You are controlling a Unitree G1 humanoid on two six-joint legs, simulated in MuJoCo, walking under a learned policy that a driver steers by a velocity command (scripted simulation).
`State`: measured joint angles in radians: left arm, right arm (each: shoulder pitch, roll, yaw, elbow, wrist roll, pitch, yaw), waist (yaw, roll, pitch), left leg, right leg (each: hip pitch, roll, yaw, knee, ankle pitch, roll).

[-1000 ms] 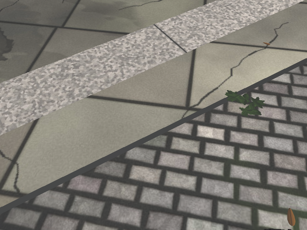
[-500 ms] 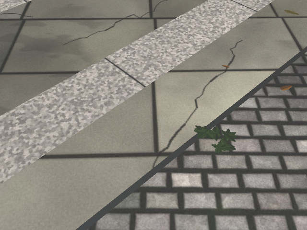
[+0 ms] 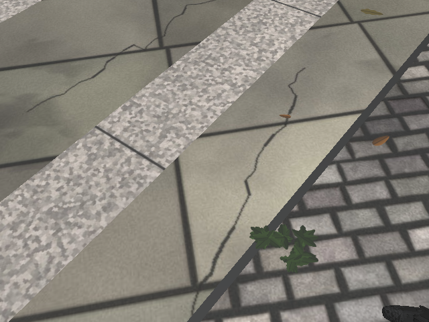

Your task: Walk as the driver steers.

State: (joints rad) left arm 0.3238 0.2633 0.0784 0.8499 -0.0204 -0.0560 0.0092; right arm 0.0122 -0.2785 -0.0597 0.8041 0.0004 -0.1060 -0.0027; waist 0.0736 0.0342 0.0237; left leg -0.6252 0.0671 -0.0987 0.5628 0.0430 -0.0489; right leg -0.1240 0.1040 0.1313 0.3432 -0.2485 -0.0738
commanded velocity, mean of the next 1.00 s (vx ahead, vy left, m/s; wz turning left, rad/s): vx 0.50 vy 0.00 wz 0.09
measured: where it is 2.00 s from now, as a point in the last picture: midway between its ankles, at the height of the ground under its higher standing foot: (189, 170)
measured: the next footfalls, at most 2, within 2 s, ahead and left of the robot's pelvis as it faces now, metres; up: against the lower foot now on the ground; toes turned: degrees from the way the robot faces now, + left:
left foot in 0.12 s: +0.25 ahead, +0.14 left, +0.00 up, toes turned -8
right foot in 0.58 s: +0.45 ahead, -0.14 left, +0.00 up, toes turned -3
